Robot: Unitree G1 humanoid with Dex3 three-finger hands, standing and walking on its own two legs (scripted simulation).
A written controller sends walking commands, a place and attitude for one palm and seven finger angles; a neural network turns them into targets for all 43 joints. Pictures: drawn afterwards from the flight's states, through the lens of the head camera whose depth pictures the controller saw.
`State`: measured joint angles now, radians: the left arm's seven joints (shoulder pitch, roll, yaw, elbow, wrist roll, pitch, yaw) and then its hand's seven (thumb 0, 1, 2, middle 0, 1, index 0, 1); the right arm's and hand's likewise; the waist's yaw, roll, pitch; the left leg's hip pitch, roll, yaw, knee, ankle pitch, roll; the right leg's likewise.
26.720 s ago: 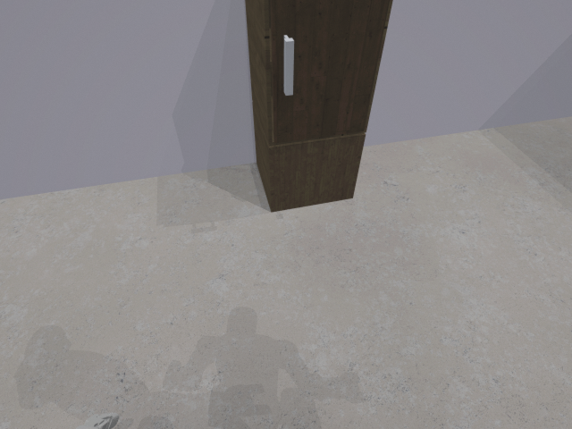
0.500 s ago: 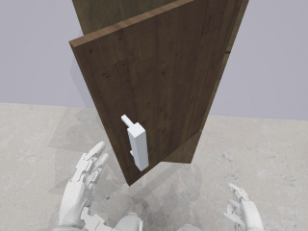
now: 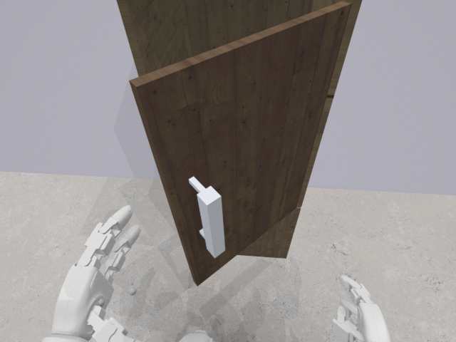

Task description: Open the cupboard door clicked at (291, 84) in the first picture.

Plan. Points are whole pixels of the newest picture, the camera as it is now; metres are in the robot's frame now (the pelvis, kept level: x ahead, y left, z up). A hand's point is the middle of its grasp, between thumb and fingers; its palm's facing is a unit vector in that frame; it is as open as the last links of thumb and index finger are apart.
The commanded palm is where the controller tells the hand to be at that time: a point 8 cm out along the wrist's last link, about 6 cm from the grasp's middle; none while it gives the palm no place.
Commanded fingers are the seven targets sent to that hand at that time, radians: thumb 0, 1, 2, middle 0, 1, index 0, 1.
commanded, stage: draw the hand back to the body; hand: left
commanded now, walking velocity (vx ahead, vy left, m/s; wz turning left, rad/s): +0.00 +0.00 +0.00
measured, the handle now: (206, 218) +0.33 +0.07 +0.05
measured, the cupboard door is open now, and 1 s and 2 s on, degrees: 44 44 44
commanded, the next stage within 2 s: step back with the hand held close in 1.28 s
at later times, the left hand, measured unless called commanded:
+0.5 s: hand (58, 258) +0.20 +0.23 +0.15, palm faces +0.23 -0.91 -0.35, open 13.9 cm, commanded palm +0.16 +0.28 +0.19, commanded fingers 0.00 0.23 0.62 -0.18 -0.30 -0.18 -0.30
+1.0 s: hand out of the picture +0.23 +0.28 +0.24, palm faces +0.46 -0.79 -0.40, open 8.1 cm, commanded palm +0.18 +0.32 +0.25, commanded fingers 0.00 0.90 0.90 -0.20 -0.30 -0.20 -0.30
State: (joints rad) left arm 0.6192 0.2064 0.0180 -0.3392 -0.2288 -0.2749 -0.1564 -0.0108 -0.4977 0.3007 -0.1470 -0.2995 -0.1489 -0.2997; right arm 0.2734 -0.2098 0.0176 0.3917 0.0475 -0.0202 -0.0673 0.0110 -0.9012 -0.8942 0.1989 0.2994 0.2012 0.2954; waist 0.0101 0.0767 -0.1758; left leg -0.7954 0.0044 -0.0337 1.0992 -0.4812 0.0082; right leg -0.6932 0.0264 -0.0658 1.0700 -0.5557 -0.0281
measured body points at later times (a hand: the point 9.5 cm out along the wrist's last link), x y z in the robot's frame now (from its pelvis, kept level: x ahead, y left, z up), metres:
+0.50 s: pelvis +0.02 +0.03 +0.05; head +0.01 +0.01 +0.50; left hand +0.18 +0.27 +0.18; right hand +0.20 -0.18 -0.02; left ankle +0.04 +0.11 -0.66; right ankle -0.01 -0.10 -0.66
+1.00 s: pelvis +0.04 +0.02 +0.08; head +0.02 +0.00 +0.52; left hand +0.20 +0.32 +0.27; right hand +0.23 -0.20 +0.00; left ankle +0.04 +0.11 -0.66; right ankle -0.01 -0.10 -0.66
